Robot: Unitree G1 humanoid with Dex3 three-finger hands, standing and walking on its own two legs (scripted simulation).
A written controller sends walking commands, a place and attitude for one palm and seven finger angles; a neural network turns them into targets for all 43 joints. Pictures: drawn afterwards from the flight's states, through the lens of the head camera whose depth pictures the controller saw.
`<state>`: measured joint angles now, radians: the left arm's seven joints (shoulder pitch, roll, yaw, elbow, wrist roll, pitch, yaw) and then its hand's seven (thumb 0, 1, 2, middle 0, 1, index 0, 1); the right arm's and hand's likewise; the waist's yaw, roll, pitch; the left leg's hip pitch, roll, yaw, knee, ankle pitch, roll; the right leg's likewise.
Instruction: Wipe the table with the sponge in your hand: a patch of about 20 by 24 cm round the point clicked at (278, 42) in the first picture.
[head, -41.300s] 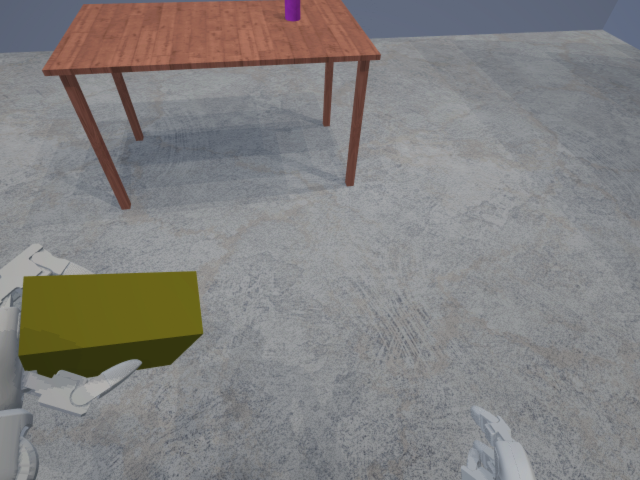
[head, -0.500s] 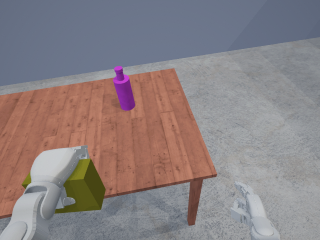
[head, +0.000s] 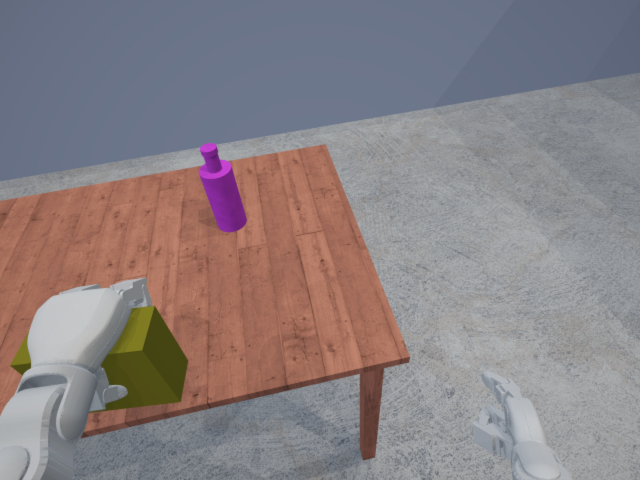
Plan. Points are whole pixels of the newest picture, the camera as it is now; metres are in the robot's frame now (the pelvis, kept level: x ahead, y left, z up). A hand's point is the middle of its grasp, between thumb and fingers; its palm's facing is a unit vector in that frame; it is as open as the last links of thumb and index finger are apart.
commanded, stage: move the sponge above the wiping area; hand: left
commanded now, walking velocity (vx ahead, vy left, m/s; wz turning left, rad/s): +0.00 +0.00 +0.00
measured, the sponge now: (119, 371) +0.20 +0.30 +0.03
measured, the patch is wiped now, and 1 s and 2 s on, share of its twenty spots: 0.00 0.00 0.00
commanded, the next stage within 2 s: none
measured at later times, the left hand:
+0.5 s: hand (80, 323) +0.23 +0.34 +0.09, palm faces +0.14 -0.02 -0.99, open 10.1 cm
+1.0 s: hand (84, 336) +0.23 +0.36 +0.06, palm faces -0.01 -0.04 -1.00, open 10.1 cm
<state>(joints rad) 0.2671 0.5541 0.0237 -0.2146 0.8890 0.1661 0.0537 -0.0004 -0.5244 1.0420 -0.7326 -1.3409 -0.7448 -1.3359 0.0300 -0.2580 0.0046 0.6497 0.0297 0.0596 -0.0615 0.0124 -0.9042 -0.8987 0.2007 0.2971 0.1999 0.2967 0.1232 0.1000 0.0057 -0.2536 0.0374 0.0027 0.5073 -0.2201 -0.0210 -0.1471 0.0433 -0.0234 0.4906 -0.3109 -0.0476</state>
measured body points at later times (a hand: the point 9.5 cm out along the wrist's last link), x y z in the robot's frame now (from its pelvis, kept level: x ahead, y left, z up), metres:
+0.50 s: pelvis +0.00 +0.02 +0.00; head +0.00 -0.01 +0.45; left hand +0.22 +0.34 +0.14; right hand +0.23 -0.18 -0.10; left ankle +0.03 +0.14 -0.74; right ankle -0.03 -0.09 -0.74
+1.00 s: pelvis -0.01 +0.02 +0.00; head +0.00 -0.02 +0.45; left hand +0.23 +0.35 +0.11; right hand +0.22 -0.18 -0.10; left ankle +0.03 +0.14 -0.74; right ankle -0.03 -0.09 -0.74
